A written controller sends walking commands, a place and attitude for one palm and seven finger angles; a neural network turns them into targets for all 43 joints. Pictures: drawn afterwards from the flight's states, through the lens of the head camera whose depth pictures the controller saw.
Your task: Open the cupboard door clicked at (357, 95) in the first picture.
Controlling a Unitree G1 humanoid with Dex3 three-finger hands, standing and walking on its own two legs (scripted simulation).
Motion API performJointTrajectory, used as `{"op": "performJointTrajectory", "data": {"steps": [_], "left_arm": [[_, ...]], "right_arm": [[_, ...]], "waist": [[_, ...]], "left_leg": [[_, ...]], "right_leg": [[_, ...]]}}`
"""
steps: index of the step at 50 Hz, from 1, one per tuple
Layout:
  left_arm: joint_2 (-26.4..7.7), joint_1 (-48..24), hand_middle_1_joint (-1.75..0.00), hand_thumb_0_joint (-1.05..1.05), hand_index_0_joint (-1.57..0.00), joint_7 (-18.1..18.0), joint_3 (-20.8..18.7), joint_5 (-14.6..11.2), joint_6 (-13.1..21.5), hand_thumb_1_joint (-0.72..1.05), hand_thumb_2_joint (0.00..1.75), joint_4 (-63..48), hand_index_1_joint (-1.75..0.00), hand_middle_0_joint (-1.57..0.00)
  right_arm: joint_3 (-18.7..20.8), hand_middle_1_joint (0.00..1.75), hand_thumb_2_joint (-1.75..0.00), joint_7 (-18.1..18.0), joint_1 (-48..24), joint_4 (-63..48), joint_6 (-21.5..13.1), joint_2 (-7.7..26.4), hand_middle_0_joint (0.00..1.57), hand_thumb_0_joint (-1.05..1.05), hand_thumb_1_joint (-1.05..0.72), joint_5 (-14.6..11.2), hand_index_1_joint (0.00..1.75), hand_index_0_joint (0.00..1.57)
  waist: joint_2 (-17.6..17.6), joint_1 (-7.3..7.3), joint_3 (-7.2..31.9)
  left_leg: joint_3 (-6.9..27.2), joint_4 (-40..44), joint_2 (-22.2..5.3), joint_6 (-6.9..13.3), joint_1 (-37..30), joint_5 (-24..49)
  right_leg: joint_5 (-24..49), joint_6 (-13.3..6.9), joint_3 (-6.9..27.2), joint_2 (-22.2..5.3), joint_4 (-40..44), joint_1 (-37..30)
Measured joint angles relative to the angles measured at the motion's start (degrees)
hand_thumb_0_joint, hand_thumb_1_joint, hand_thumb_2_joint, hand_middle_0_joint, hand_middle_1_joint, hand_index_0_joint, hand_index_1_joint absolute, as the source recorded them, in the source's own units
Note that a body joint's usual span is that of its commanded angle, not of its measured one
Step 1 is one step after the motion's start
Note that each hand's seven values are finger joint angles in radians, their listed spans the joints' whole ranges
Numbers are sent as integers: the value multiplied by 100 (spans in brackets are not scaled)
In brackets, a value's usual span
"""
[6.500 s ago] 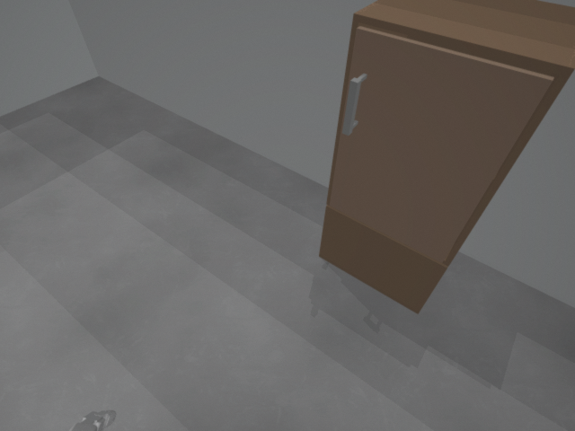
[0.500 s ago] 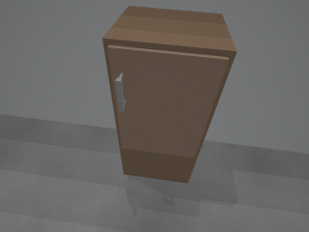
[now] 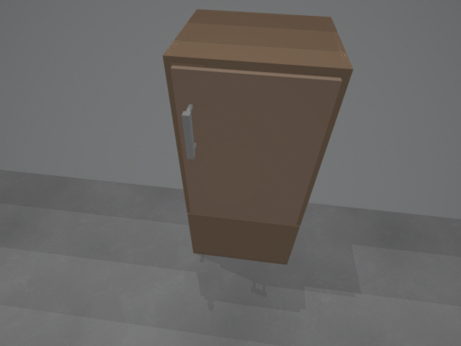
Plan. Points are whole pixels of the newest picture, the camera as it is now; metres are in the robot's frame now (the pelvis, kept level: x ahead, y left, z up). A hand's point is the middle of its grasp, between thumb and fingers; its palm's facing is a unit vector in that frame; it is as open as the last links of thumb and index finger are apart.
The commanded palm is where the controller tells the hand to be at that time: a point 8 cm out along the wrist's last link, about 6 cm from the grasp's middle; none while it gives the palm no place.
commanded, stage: shuffle to correct the standing spot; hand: left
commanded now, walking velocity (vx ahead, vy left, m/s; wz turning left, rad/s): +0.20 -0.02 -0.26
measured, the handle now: (190, 132) +0.65 +0.15 +0.01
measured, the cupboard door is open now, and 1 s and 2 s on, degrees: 0 0 0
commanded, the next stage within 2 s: come to a stop and stand still in 0.46 s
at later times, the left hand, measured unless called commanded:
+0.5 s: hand out of the picture +0.12 +0.17 -0.16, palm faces -0.08 -0.97 -0.22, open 7.3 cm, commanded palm none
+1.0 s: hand out of the picture +0.17 +0.17 -0.18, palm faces -0.06 -0.98 -0.20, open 7.4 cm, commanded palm none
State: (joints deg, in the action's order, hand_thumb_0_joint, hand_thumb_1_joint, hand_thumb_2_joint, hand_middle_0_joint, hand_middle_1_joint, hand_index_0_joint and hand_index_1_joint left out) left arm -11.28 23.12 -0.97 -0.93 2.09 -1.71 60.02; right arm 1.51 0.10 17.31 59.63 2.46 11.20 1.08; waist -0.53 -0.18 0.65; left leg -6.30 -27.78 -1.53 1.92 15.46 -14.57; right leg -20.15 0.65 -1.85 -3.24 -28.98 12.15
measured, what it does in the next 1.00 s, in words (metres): walks ahead: right foot, then left foot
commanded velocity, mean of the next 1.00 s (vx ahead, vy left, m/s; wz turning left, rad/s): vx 0.03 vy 0.00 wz -0.04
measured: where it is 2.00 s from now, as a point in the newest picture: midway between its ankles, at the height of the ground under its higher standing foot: outside the picture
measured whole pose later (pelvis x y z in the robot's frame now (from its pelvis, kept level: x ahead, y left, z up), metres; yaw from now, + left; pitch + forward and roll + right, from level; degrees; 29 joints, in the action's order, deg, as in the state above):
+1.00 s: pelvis +0.12 +0.00 -0.01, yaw -7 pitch -1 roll +0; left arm -8.8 14.1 -1.9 -2.3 0.9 -2.0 56.7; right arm 2.1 -1.6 9.2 56.4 1.2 9.5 1.1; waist -0.1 -0.7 -5.6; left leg -7.4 -30.4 -2.9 2.2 19.3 -10.0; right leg -27.5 0.4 -4.0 -1.3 -44.4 16.9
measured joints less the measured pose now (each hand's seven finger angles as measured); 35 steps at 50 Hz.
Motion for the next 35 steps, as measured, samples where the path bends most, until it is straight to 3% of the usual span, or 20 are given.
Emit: {"op": "performJointTrajectory", "data": {"steps": [5,9,11,13,14,16,19,21,25,27,29,32,35], "left_arm": [[216,253,-30,0,-20,69,-65,-24,19,91,90,25,-29,-20],[392,407,-30,0,-20,5,-151,-63,53,90,90,124,-29,-20],[443,428,-30,1,-20,-1,-148,-46,57,90,90,188,-29,-20],[484,414,-30,1,-20,19,-129,-45,59,90,90,184,-29,-20],[487,356,-30,1,-20,39,-128,-62,51,90,90,181,-29,-20],[461,189,-30,1,-20,79,-149,-58,9,90,90,171,-29,-20],[397,-106,-30,1,-20,131,-187,-21,26,91,90,90,-29,-20],[360,-334,-30,1,-20,139,-199,-20,86,91,90,-29,-29,-20],[140,-660,-30,2,-20,107,-267,-41,237,94,90,-244,-29,-20],[38,-743,-30,2,-20,95,-280,-46,364,94,90,-358,-29,-20],[87,-860,-30,2,-20,48,-275,-59,472,93,90,-372,-29,-20],[251,-809,-30,1,-20,-35,-229,-82,526,92,90,-369,-29,-20],[365,-708,-30,1,-20,-126,-170,-48,386,92,90,-272,-29,-20]], "right_arm": [[52,30,-90,-20,53,23,45,-35,20,1,-90,-9,30,20],[117,30,-90,-1,47,23,36,-46,20,1,-90,-31,30,20],[128,30,-90,14,55,-18,-73,-66,20,1,-91,-57,29,20],[106,30,-90,-7,107,-102,-244,-72,20,1,-91,-71,29,20],[105,30,-90,-39,113,-122,-326,-96,20,1,-91,-58,29,20],[90,30,-90,-90,125,-116,-401,-185,20,1,-91,-32,29,20],[49,30,-90,-103,259,-31,-436,-281,20,0,-91,-8,29,20],[23,30,-90,-94,366,61,-446,-318,20,0,-91,9,29,20],[-15,30,-90,-67,526,231,-439,-394,20,1,-90,27,30,20],[-24,30,-90,-54,652,285,-420,-432,20,1,-90,-1,30,20],[-11,30,-90,-31,642,377,-326,-379,20,1,-90,-24,30,20],[31,30,-90,-15,503,399,-201,-255,20,1,-90,-14,30,20],[36,30,-90,-46,239,245,-150,-197,20,1,-91,-51,29,20]], "waist": [[-31,-55,-73],[47,-120,-23],[92,-100,21],[73,-57,56],[86,-18,31],[189,-18,-33],[184,49,2],[93,97,3],[-29,168,-89],[2,173,-101],[-147,143,-168],[-276,105,-190],[-206,128,-211]], "left_leg": [[3,-450,-73,-66,222,-801],[114,-1963,-18,-76,667,-1065],[103,-1645,-42,-60,452,-1087],[121,-710,-65,-61,29,-980],[102,-561,-60,-55,-7,-537],[-84,-579,-23,-31,-115,-318],[-242,-166,-7,-24,-442,-306],[-241,151,-22,-50,-639,-208],[-235,241,-114,-167,-847,-297],[-212,-203,-132,-202,-744,-617],[-7,-1379,-207,-102,-321,-1200],[171,-2906,-197,-70,426,-1183],[127,-2511,-239,-186,710,-916]], "right_leg": [[62,-148,154,142,-97,143],[625,-149,304,180,29,194],[584,-70,385,198,-4,198],[340,-66,426,251,-294,326],[35,-119,449,258,-622,458],[-317,-171,377,174,-1547,833],[-112,-166,94,34,-2466,1333],[58,-129,-112,-62,-2251,1385],[367,-81,-398,-76,-903,975],[601,-181,-406,-57,-270,644],[584,-236,-511,18,-480,622],[505,-217,-621,80,-269,303],[610,-149,-598,83,91,13]]}}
